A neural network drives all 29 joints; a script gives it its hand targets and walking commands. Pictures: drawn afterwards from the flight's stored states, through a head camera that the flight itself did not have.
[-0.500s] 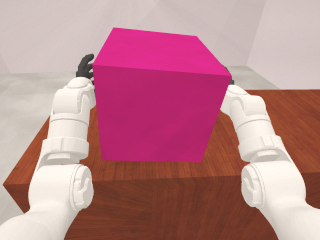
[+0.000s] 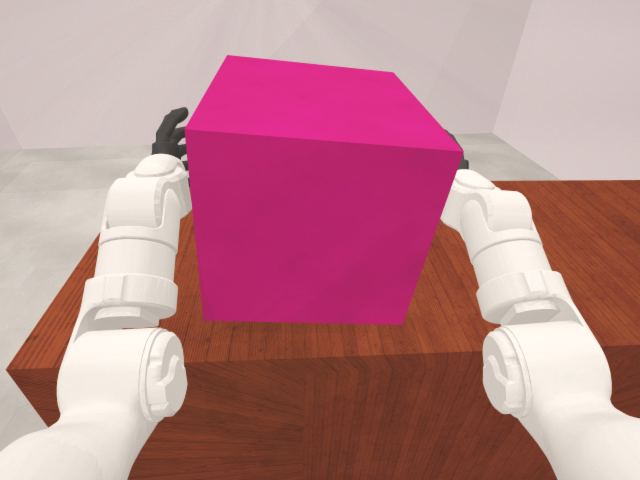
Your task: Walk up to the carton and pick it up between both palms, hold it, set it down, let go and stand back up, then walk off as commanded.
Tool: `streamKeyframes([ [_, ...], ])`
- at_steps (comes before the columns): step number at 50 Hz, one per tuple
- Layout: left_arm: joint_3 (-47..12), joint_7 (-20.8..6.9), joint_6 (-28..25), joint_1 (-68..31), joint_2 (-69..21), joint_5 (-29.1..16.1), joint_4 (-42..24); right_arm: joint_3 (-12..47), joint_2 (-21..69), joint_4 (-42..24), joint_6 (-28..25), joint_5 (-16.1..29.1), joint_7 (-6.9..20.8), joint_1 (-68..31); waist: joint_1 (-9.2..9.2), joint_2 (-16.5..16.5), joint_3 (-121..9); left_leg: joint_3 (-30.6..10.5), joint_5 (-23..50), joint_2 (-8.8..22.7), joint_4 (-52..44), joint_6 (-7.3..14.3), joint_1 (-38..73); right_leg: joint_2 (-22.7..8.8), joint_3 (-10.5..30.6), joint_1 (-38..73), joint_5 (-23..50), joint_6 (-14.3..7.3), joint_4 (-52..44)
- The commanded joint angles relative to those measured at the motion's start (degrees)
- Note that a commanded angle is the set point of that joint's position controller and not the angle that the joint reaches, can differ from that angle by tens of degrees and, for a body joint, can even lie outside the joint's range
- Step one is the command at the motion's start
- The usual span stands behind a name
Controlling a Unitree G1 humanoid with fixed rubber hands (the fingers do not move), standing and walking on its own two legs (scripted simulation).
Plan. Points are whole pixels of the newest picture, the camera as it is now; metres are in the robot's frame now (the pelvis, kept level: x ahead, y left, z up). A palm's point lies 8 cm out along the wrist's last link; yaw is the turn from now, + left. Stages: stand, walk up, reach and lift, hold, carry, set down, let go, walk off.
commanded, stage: hold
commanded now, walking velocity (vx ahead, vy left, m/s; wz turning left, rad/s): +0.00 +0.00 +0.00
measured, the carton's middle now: (309, 181) +0.44 +0.03 +0.23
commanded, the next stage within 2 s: none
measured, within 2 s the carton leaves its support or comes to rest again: neither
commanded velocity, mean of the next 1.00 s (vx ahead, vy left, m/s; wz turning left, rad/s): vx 0.00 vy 0.00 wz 0.00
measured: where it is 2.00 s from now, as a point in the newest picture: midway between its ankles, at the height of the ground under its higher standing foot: outside the picture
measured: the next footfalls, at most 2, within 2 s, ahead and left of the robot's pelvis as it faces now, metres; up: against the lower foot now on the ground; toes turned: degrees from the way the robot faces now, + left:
none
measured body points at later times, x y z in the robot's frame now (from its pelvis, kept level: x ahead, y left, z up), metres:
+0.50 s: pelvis +0.00 +0.00 +0.00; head -0.08 +0.00 +0.44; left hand +0.39 +0.19 +0.27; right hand +0.41 -0.15 +0.25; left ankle +0.05 +0.10 -0.74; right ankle +0.05 -0.12 -0.74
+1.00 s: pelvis +0.00 +0.00 +0.00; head -0.08 +0.00 +0.44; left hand +0.39 +0.19 +0.27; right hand +0.41 -0.15 +0.25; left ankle +0.05 +0.10 -0.74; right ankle +0.05 -0.12 -0.74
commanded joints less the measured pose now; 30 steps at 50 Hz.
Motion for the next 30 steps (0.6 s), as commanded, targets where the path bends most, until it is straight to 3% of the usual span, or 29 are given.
streamKeyframes([
  [1,-20.7,-11.9,-1.6,-49.0,-41.4,-9.2,-12.1,13.8,39.3,-21.5,-1.7,9.6,7.1,-59.1,-7.06,1.4,-18.9,-8.5,-7.1,-2.1,-7.2,-1.7,8.6,1.3,0.1,15.7,2.8,-0.1,-8.0],
  [2,-22.2,-11.9,-2.2,-50.0,-41.9,-10.7,-12.7,13.6,39.5,-23.6,-1.9,9.5,7.3,-60.3,-8.32,0.7,-21.1,-8.5,-7.4,-2.2,-6.7,-1.7,7.8,1.1,0.3,16.5,3.7,-0.2,-7.7],
  [3,-21.3,-11.9,-2.0,-49.1,-41.4,-10.2,-12.7,13.6,39.4,-23.7,-1.9,9.7,7.2,-59.9,-7.61,1.2,-21.5,-8.5,-6.8,-2.1,-6.4,-1.7,8.1,1.0,0.7,16.6,4.6,-0.3,-7.6],
  [4,-21.4,-12.0,-1.9,-48.8,-41.7,-10.1,-13.1,14.3,39.6,-23.6,-1.9,10.0,7.1,-59.3,-8.06,0.8,-22.5,-8.2,-5.1,-2.3,-6.6,-1.8,8.9,1.2,0.6,18.2,6.4,-0.1,-7.5],
  [5,-21.7,-12.0,-1.9,-49.2,-41.2,-10.3,-14.2,14.5,39.8,-24.1,-2.0,10.3,7.1,-59.6,-7.47,1.4,-22.2,-8.4,-5.1,-2.4,-6.6,-1.6,9.1,1.1,0.6,17.2,5.3,0.0,-7.5],
  [6,-20.4,-12.0,-1.6,-48.6,-41.2,-9.8,-11.2,13.8,39.8,-22.9,-1.7,9.8,7.0,-60.2,-7.15,0.9,-19.0,-8.2,-8.1,-2.6,-7.0,-1.3,7.4,1.0,0.6,16.3,2.5,0.1,-8.2],
  [8,-22.3,-11.8,-2.2,-50.4,-41.7,-10.6,-14.1,13.7,39.7,-22.6,-2.2,9.7,7.0,-59.1,-8.15,1.9,-21.6,-8.3,-5.8,-2.4,-6.7,-1.9,8.8,1.1,0.4,17.1,5.1,0.0,-7.4],
  [11,-22.2,-11.5,-2.0,-49.6,-41.6,-10.8,-13.6,14.1,39.9,-23.5,-2.2,10.3,7.3,-60.1,-7.53,1.1,-22.4,-8.5,-5.1,-2.2,-6.5,-1.7,9.0,1.5,0.5,17.0,5.9,-0.2,-7.6],
  [13,-24.0,-11.8,-2.1,-50.1,-42.6,-10.9,-14.7,13.2,38.2,-23.7,-2.3,10.2,7.4,-59.8,-8.59,3.6,-23.5,-9.0,-4.6,-1.7,-6.8,-2.6,10.2,1.5,0.5,16.2,6.4,-0.8,-7.3],
  [15,-21.6,-11.7,-1.7,-48.6,-41.5,-10.2,-11.6,13.8,38.7,-24.3,-2.3,9.9,7.1,-60.7,-7.51,0.7,-21.5,-8.4,-6.3,-2.2,-7.0,-1.6,9.2,1.3,0.6,16.8,4.1,-0.2,-8.1],
  [16,-22.6,-11.8,-2.1,-49.9,-42.2,-10.5,-14.2,13.5,38.7,-22.1,-2.0,10.0,7.3,-57.8,-8.48,3.1,-22.0,-8.6,-5.4,-2.1,-6.7,-2.2,9.6,1.5,0.3,16.7,5.8,-0.4,-7.4],
  [20,-22.3,-11.7,-2.0,-48.5,-42.0,-10.1,-13.7,14.1,38.9,-24.2,-2.5,10.2,7.2,-59.3,-7.67,1.7,-22.6,-8.4,-4.5,-2.2,-6.7,-2.1,9.3,1.6,0.4,17.5,6.8,-0.3,-7.5],
  [21,-23.1,-11.7,-1.9,-49.0,-42.6,-10.4,-13.4,14.0,38.5,-24.8,-2.5,10.4,7.3,-60.3,-8.33,2.5,-23.4,-8.6,-3.8,-2.0,-6.5,-2.3,9.5,1.8,0.2,17.5,7.3,-0.4,-7.2],
  [22,-21.9,-11.5,-1.7,-48.4,-42.1,-9.9,-13.7,14.2,38.3,-23.6,-2.1,10.6,7.3,-59.4,-7.36,2.7,-21.9,-8.8,-4.3,-2.0,-6.9,-2.2,9.7,1.8,0.4,17.1,5.9,-0.4,-7.4],
  [24,-22.9,-11.6,-1.8,-49.3,-42.6,-10.6,-14.3,13.8,39.0,-25.0,-2.5,10.2,7.2,-60.2,-8.04,2.4,-23.9,-8.6,-4.1,-2.1,-6.3,-2.2,10.7,1.6,0.3,16.7,6.0,-0.4,-7.5],
  [28,-22.2,-11.6,-2.1,-50.8,-42.1,-10.5,-13.9,13.4,39.0,-21.6,-2.0,10.1,7.3,-59.0,-7.71,2.2,-20.3,-8.6,-7.1,-2.2,-7.1,-1.9,9.0,1.3,0.3,15.9,3.5,-0.1,-7.9],
  [30,-23.3,-11.7,-2.0,-50.1,-42.7,-10.8,-14.8,13.6,38.5,-22.9,-2.6,10.4,7.3,-58.8,-9.14,3.0,-22.0,-9.0,-4.3,-1.8,-6.4,-2.4,9.6,1.4,0.2,16.4,6.8,-0.6,-7.3],
])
